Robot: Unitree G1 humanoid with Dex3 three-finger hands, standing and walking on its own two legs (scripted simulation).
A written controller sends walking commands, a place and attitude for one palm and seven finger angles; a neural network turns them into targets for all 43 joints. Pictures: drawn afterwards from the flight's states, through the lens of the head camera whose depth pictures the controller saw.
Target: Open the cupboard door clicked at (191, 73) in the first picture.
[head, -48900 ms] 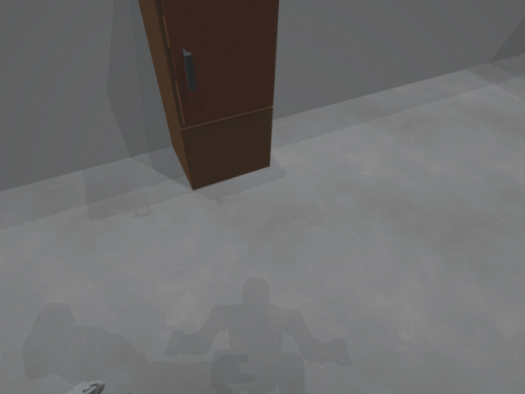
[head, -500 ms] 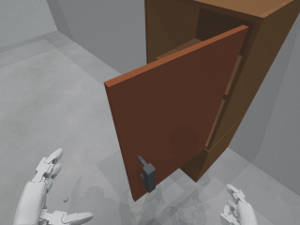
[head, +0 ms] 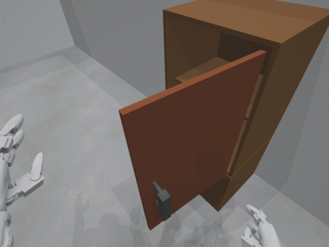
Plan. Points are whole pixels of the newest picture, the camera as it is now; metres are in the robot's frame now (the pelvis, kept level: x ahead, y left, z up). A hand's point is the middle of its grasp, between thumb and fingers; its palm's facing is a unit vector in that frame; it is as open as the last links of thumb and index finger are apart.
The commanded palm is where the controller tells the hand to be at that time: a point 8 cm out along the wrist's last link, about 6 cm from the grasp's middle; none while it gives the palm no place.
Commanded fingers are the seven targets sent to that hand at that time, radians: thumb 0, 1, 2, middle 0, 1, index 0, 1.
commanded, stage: draw the hand back to the body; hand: left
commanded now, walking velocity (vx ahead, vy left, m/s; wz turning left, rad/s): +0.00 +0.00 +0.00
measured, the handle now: (160, 200) +0.28 +0.06 -0.09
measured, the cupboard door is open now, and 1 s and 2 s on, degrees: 83 83 83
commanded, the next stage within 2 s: step back with the hand held close in 0.34 s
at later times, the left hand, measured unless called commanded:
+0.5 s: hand (41, 180) +0.18 +0.25 +0.16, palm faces +0.45 -0.80 -0.40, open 7.5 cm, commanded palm +0.13 +0.29 +0.18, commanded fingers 0.00 0.90 0.90 -0.20 -0.30 -0.20 -0.30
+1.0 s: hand (16, 205) +0.14 +0.28 +0.15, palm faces +0.37 -0.79 -0.50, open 7.5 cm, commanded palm +0.07 +0.31 +0.18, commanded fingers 0.00 0.90 0.90 -0.20 -0.30 -0.20 -0.30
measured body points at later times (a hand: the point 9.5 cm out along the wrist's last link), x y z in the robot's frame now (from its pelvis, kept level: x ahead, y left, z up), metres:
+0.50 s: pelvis -0.01 -0.01 +0.01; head -0.03 -0.03 +0.45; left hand +0.15 +0.29 +0.19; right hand +0.17 -0.23 -0.08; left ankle -0.02 +0.11 -0.74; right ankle -0.01 -0.11 -0.74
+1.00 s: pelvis -0.07 +0.02 +0.00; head -0.05 +0.03 +0.45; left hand +0.11 +0.32 +0.18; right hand +0.10 -0.24 -0.08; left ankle -0.02 +0.11 -0.74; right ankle -0.01 -0.11 -0.74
